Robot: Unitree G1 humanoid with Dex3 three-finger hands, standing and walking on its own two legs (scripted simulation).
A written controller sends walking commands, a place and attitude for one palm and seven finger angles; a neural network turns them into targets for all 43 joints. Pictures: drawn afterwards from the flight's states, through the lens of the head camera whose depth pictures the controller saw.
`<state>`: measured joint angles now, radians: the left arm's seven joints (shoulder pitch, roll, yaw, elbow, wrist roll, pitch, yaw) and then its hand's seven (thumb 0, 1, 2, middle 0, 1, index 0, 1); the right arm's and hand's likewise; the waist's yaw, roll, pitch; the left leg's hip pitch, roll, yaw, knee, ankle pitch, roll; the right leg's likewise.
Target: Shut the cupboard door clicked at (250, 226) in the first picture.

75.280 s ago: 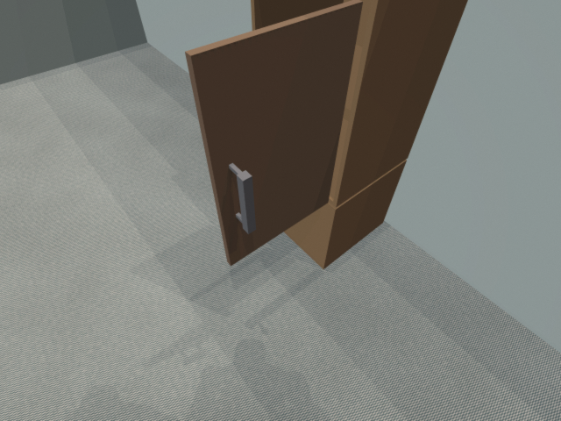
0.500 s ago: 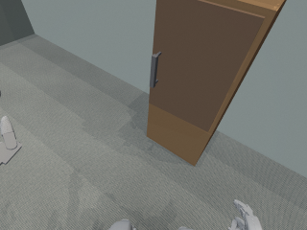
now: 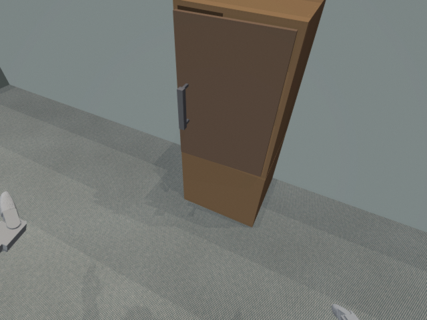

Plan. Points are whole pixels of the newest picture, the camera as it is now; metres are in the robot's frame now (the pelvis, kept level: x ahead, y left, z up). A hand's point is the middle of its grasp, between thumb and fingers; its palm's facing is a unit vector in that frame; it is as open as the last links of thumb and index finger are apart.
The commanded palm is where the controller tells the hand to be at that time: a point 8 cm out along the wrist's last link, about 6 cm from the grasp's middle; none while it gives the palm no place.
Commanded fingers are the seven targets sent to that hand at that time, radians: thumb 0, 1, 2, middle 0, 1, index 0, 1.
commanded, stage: stop stepping back and stand still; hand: left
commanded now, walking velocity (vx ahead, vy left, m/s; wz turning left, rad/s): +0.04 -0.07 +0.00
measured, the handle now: (184, 106) +0.88 +0.13 -0.07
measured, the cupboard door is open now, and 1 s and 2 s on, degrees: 3 3 3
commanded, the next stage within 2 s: let the arm hang, fingers relaxed in 0.24 s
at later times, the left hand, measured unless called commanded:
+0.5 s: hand (91, 303) +0.18 +0.23 -0.06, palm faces +0.09 -0.92 -0.39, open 7.4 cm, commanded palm none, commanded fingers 0.00 0.90 0.90 -0.20 -0.30 -0.20 -0.30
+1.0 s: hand out of the picture -0.08 +0.20 -0.16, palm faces +0.02 -0.97 -0.23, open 7.4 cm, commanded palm none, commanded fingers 0.00 0.90 0.90 -0.20 -0.30 -0.20 -0.30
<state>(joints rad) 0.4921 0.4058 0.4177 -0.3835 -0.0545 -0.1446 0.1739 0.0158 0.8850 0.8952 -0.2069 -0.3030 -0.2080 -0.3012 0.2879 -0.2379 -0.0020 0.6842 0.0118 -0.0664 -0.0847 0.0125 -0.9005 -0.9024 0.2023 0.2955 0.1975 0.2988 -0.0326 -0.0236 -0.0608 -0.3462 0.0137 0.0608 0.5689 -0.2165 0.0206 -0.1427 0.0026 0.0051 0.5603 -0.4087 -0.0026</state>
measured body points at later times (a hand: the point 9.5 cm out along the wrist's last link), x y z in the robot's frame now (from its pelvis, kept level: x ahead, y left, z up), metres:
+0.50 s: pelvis -0.01 +0.00 -0.01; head -0.01 -0.03 +0.44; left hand +0.17 +0.28 -0.03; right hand +0.16 -0.26 -0.12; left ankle +0.06 +0.11 -0.73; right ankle -0.07 -0.12 -0.73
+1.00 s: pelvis -0.01 +0.01 +0.01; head +0.00 +0.01 +0.46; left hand -0.08 +0.25 -0.14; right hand -0.02 -0.23 -0.15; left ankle +0.06 +0.11 -0.73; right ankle -0.07 -0.12 -0.73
